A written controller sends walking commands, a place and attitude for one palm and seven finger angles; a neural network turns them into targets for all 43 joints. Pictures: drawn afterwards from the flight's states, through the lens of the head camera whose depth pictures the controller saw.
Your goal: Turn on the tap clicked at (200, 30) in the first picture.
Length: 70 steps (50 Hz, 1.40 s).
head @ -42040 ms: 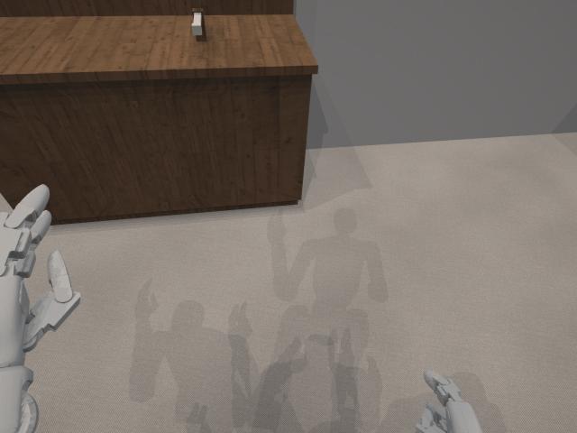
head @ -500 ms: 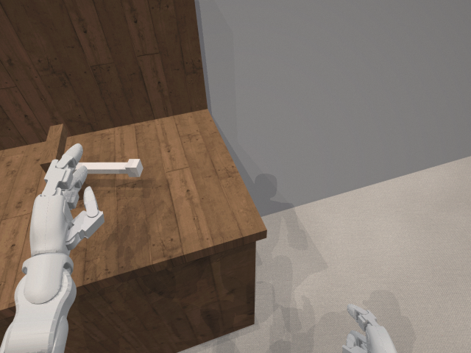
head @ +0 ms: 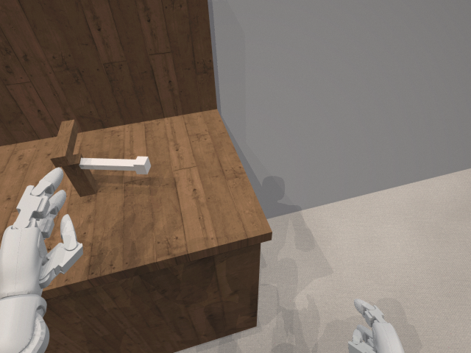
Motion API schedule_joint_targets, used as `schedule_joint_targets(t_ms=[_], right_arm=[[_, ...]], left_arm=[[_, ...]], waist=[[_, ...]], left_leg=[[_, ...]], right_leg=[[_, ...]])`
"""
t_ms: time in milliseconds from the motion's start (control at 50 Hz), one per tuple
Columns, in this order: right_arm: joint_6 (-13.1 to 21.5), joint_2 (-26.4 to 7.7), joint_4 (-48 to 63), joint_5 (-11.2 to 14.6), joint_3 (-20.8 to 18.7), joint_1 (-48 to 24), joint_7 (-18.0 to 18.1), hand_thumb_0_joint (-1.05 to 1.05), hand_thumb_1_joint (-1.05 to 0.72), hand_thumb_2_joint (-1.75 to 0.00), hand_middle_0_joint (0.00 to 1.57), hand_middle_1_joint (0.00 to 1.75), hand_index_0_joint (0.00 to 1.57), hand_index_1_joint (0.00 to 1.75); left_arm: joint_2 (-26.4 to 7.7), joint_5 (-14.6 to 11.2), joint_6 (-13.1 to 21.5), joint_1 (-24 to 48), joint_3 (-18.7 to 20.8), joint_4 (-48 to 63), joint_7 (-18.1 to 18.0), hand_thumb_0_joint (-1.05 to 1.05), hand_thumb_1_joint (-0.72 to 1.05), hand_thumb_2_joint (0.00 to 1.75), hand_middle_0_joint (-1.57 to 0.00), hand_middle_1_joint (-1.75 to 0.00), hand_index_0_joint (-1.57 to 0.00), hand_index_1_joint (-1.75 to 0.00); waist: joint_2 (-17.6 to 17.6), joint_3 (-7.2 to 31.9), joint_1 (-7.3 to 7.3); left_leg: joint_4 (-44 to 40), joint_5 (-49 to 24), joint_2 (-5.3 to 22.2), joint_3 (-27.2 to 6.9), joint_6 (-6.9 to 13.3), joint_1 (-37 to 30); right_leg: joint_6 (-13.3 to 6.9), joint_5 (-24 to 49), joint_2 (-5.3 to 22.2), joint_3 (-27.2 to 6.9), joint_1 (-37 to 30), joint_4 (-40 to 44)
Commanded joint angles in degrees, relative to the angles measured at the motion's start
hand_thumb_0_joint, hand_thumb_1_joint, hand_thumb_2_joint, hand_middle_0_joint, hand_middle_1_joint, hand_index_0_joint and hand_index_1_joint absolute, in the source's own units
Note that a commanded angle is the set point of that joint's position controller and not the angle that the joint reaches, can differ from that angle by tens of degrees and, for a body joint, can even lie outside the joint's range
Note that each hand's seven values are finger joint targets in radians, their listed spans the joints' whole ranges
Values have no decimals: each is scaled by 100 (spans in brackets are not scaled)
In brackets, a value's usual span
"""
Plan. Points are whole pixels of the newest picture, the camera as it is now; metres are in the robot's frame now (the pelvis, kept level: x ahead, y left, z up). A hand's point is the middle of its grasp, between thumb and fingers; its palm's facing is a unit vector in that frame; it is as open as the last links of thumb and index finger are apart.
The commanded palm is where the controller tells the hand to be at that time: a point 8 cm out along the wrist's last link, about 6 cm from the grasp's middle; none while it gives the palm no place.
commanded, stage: draw the hand back beside the body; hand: left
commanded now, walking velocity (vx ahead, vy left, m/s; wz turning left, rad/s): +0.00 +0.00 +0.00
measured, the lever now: (142, 165) +0.45 +0.27 +0.07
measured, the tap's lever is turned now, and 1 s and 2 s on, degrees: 70 70 70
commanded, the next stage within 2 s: step back with the hand held close in 0.08 s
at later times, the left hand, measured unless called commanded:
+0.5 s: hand (77, 263) +0.18 +0.24 +0.14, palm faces +0.31 -0.85 -0.43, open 7.4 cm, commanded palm +0.14 +0.29 +0.17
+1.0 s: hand (8, 303) +0.12 +0.28 +0.16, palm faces +0.43 -0.79 -0.45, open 7.5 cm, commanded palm +0.05 +0.31 +0.17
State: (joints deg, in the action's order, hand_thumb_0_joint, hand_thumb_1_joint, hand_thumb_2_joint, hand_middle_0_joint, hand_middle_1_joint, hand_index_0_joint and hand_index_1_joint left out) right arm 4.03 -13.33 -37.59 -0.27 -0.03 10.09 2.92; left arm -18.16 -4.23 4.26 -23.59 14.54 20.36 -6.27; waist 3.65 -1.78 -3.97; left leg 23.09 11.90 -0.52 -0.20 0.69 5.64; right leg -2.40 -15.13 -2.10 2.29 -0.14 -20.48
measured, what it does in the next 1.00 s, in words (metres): shifts its weight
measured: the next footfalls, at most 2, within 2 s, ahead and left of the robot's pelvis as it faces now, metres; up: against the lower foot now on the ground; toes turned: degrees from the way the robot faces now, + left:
left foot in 1.22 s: -0.04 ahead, +0.13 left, +0.00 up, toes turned +2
right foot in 1.56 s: -0.25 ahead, -0.08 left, +0.00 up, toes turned +2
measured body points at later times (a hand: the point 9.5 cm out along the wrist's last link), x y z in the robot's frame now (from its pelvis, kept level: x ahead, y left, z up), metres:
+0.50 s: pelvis -0.03 +0.01 +0.00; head -0.02 -0.02 +0.45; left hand +0.16 +0.28 +0.17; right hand +0.16 -0.24 -0.09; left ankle +0.01 +0.11 -0.74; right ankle -0.04 -0.09 -0.74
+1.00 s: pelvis -0.09 +0.03 -0.01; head -0.08 +0.02 +0.44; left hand +0.09 +0.32 +0.18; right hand +0.10 -0.20 -0.10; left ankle +0.01 +0.11 -0.74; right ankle -0.06 -0.08 -0.74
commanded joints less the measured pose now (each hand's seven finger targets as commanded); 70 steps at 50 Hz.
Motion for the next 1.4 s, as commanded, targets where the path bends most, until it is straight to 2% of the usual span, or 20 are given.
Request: schedule_joint_targets(t_ms=[0, 160, 180, 200, 220, 300, 360, 460, 760, 860, 940, 980, 1040, 1080, 1120, 1180, 1220, 1280, 1320, 1380], right_arm=[[335, -566, 930, -11, -194, -796, 85, 0, -90, -90, 20, 30, 20, 30], [291, -547, 941, 16, -197, -852, 78, 0, -90, -90, 20, 30, 20, 30], [309, -546, 965, 11, -193, -871, 78, 0, -90, -90, 20, 30, 20, 30], [211, -579, 1189, 34, -172, -961, 102, 0, -90, -90, 20, 30, 20, 30], [127, -499, 1038, 9, -154, -911, 118, 0, -90, -90, 20, 30, 20, 30], [-30, -538, 1219, 46, -236, -757, 100, 0, -90, -90, 20, 30, 20, 30], [-96, -584, 1333, 64, -257, -743, 131, 0, -90, -90, 20, 30, 20, 30], [-181, -583, 1409, 68, -290, -747, 208, 0, -90, -90, 20, 30, 20, 30], [-6, -677, 1407, 58, -263, -733, 234, 0, -90, -90, 20, 30, 20, 30], [128, -770, 1436, 8, -279, -740, 263, 0, -90, -90, 20, 30, 20, 30], [176, -697, 1440, 7, -340, -663, 220, 0, -90, -90, 20, 30, 20, 30], [160, -616, 1394, 16, -322, -639, 176, 0, -90, -90, 20, 30, 20, 30], [113, -509, 1197, 62, -385, -467, 120, 0, -90, -90, 20, 30, 20, 30], [68, -442, 1144, 77, -371, -490, 124, 0, -90, -90, 20, 30, 20, 30], [63, -410, 1138, 63, -332, -595, 133, 0, -90, -90, 20, 30, 20, 30], [-3, -471, 1092, 9, -224, -706, 206, 0, -90, -90, 20, 30, 20, 30], [-3, -648, 1195, 11, -263, -785, 258, 0, -90, -90, 20, 30, 20, 30], [37, -513, 1305, -107, -311, -642, 198, 0, -90, -90, 20, 30, 20, 30], [152, -530, 1261, -130, -385, -592, 122, 0, -90, -90, 20, 30, 20, 30], [242, -508, 1182, -25, -383, -550, 52, 0, -90, -90, 20, 30, 20, 30]], left_arm=[[-1102, -20, 457, 801, 662, 1383, -130, 0, 90, 90, -20, -30, -20, -30], [-989, -73, 451, 658, 629, 1076, -59, 0, 90, 90, -20, -30, -20, -30], [-1074, -71, 497, 868, 657, 1316, -64, 0, 90, 90, -20, -30, -20, -30], [-1858, -21, 658, 1382, 1443, 1591, -86, 0, 90, 90, -20, -30, -20, -30], [-1380, 4, 652, 818, 1082, 1048, -17, 0, 90, 90, -20, -30, -20, -30], [-1055, 46, 613, 181, 777, 1069, 27, 0, 90, 90, -20, -30, -20, -30], [-1127, 38, 614, -30, 815, 1448, -14, 0, 90, 90, -20, -30, -20, -30], [-1444, 46, 638, -41, 1114, 1815, -116, 0, 90, 90, -20, -30, -20, -30], [-1214, 173, 767, 182, 899, 1683, -250, 0, 90, 90, -20, -30, -20, -30], [-1247, 366, 884, 538, 1066, 2017, -287, 0, 90, 90, -20, -30, -20, -30], [-1418, 364, 908, 37, 1353, 1973, -234, 0, 90, 90, -20, -30, -20, -30], [-1261, 291, 924, -332, 1282, 1812, -183, 0, 90, 90, -20, -30, -20, -30], [-1268, 138, 890, -226, 1094, 2059, -202, 0, 90, 90, -20, -30, -20, -30], [-1228, 142, 862, 30, 893, 1993, -258, 0, 90, 90, -20, -30, -20, -30], [-1324, 157, 850, 378, 867, 2010, -289, 0, 90, 90, -20, -30, -20, -30], [-1442, 173, 797, 649, 932, 1837, -301, 0, 90, 90, -20, -30, -20, -30], [-1444, 206, 852, 587, 1087, 2015, -312, 0, 90, 90, -20, -30, -20, -30], [-1410, 210, 863, 290, 1181, 2415, -230, 0, 90, 90, -20, -30, -20, -30], [-1292, 240, 868, 308, 1211, 2523, -199, 0, 90, 90, -20, -30, -20, -30], [-1045, 154, 684, -182, 973, 2405, -216, 0, 90, 90, -20, -30, -20, -30]], waist=[[-51, 488, 106], [-174, 125, 121], [-167, 204, 112], [-210, -52, 124], [-476, 98, 206], [-258, 734, 238], [93, 1040, 246], [-172, 1184, 249], [4, 469, 329], [906, 588, 278], [587, 945, 227], [195, 743, 256], [-1171, 1303, 367], [-1423, 1053, 436], [-1242, 777, 457], [-364, 320, 442], [762, 555, 314], [1213, 1300, 287], [990, 1126, 283], [416, 1157, 258]], left_leg=[[-197, -1004, 51, -58, 146, -489], [-227, -733, 54, -11, 147, -307], [-222, -718, 47, -27, 153, -339], [195, -621, 167, -205, 248, 51], [402, -694, 188, -285, 224, 119], [501, -1311, 304, -238, 171, -21], [388, -1786, 408, -267, 169, -122], [320, -1963, 494, -398, 158, 76], [-399, 1607, 602, -912, 247, 1561], [-1433, 2988, 978, -1520, 495, 3007], [-1064, 2452, 892, -1375, 502, 2776], [-589, 1977, 725, -1111, 431, 2500], [1281, 57, 245, -331, -10, 548], [2061, 307, 87, -200, -135, 591], [2347, 541, 97, -271, -154, 850], [721, -172, 360, -491, 19, 986], [-324, -760, 1040, -1153, 327, 1505], [-850, -1574, 1631, -1717, 571, 1401], [-1059, -351, 1818, -1711, 878, 1962], [-807, -926, 1517, -1123, 671, 659]], right_leg=[[98, 1309, 144, -197, 577, 405], [126, 1044, 157, -220, 717, 509], [123, 1038, 159, -232, 701, 518], [209, 1547, 477, -728, 1233, 700], [193, 1832, 706, -715, 1221, 616], [213, 2312, 821, -613, 1130, 203], [253, 2114, 691, -512, 1149, 16], [234, 1918, 607, -453, 1188, -182], [172, -781, 367, -635, 1560, 40], [298, -64, -160, -332, 80, -1292], [262, 404, -155, -463, -41, -1290], [151, 549, 56, -764, 514, -792], [-247, 1262, 1060, -1700, 2104, 57], [-531, 1278, 1647, -2031, 2570, 386], [-606, 1346, 1774, -1973, 2642, 349], [-146, 1246, 1085, -1358, 2547, -283], [251, 1069, 116, -701, 1670, -1157], [324, -629, -177, -573, 1335, -2925], [348, -797, -189, -746, 1162, -3625], [360, -987, -163, -500, 1935, -2679]])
